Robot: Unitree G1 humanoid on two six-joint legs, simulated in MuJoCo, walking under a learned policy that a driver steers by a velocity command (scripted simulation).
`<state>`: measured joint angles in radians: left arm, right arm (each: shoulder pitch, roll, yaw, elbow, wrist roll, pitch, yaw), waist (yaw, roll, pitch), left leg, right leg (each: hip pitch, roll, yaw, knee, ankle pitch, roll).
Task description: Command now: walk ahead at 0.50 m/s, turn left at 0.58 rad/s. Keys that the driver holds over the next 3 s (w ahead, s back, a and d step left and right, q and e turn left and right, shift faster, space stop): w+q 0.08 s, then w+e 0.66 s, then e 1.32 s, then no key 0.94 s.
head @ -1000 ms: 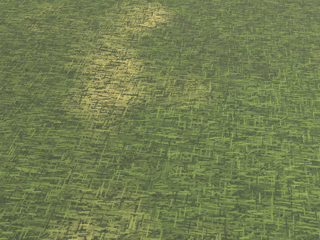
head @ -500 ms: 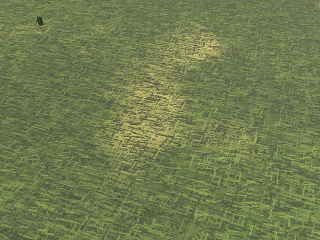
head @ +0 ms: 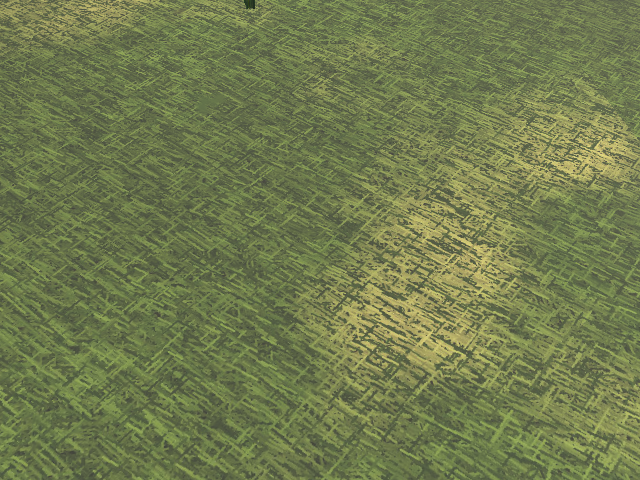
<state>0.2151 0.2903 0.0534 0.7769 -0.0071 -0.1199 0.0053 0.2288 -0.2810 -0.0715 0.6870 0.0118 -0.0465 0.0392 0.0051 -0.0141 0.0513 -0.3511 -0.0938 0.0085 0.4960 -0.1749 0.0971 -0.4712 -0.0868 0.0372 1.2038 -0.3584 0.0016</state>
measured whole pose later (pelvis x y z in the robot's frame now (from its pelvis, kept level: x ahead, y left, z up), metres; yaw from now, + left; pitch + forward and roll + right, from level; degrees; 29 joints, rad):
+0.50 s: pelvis +0.30 -0.06 +0.00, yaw -2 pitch +2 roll +0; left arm 0.20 0.29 0.05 0.70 -0.01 -0.09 -0.04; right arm 0.29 -0.28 -0.04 0.75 0.00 -0.09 0.01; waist -0.01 0.01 0.02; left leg -0.34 -0.03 -0.05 1.17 -0.40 0.03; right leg -0.39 0.09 0.00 0.51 -0.15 -0.09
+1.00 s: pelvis +0.55 -0.04 +0.00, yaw -20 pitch +2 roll +0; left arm 0.32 0.32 0.06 0.70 -0.02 0.02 0.03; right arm 0.05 -0.25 -0.04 0.64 -0.02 -0.07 0.00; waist 0.05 -0.03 0.04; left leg -0.41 -0.02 0.01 0.49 -0.12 0.02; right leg -0.43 0.07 0.11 1.21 -0.54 0.05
